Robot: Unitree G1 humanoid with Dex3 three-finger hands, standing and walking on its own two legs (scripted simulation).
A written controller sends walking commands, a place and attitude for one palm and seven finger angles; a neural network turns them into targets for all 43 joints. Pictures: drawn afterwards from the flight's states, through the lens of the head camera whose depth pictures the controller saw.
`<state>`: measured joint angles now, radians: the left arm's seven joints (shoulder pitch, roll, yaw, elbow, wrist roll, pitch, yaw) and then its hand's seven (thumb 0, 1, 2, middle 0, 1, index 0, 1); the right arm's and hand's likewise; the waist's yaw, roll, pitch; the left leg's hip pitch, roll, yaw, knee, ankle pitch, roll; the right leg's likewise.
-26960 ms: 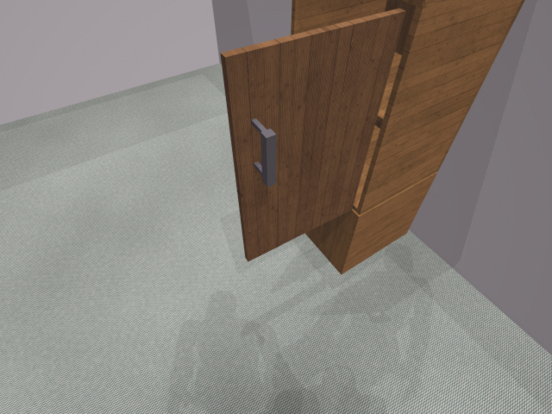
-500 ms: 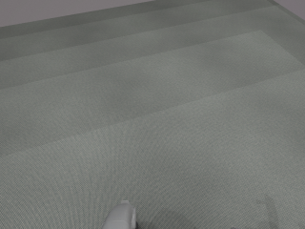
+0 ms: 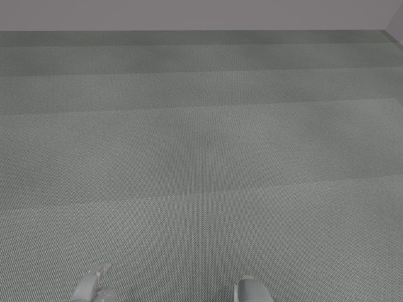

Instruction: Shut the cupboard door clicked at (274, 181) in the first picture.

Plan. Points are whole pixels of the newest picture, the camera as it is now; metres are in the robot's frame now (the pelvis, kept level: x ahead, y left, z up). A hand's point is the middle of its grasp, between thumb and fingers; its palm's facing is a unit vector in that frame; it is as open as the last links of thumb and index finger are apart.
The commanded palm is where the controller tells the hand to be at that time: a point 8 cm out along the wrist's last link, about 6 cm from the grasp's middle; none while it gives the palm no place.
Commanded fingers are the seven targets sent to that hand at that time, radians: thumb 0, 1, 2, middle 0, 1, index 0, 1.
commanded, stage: turn to face it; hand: left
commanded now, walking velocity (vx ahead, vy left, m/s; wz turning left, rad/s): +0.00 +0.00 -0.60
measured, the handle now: out of the picture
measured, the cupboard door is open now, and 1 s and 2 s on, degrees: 61 61 61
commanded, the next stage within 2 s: none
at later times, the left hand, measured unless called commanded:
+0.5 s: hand (136, 288) +0.17 +0.15 -0.17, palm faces -0.16 -0.96 -0.23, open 7.3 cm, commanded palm none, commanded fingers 0.00 0.90 0.90 -0.20 -0.30 -0.20 -0.30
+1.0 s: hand (166, 218) +0.34 +0.10 -0.17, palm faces -0.54 -0.81 -0.24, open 7.4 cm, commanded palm none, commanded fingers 0.00 0.90 0.90 -0.20 -0.30 -0.20 -0.30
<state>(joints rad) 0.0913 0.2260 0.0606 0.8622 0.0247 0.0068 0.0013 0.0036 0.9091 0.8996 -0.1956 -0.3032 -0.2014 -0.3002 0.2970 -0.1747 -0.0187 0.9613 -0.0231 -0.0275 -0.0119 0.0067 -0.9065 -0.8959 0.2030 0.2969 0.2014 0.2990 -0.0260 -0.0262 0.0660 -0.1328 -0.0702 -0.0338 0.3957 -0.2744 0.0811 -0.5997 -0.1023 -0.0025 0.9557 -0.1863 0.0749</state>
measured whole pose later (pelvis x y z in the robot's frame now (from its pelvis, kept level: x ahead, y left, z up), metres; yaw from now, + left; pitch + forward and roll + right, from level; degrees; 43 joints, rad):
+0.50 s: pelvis +0.10 -0.04 +0.00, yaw -14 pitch +2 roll +0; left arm 0.26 0.19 0.07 0.95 0.03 0.04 0.00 0.00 0.92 0.90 -0.20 -0.30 -0.21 -0.30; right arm 0.12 -0.20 -0.05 0.91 -0.01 0.05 -0.02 0.01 -0.91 -0.90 0.20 0.30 0.20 0.30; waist 0.04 -0.01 0.07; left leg -0.42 0.03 -0.04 0.85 -0.42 -0.06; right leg -0.33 0.08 0.09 0.44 -0.15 -0.05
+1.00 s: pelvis +0.12 -0.02 -0.01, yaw -34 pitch +1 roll -2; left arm 0.13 0.28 0.08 0.87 0.02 0.08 -0.04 0.01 0.91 0.90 -0.19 -0.30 -0.20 -0.30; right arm 0.24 -0.23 -0.03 0.89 -0.03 0.02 -0.02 0.01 -0.90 -0.90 0.20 0.30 0.20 0.30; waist -0.01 0.01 0.09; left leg -0.17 0.15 0.21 0.58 -0.40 -0.04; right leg -0.34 -0.02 -0.08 0.71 -0.36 0.03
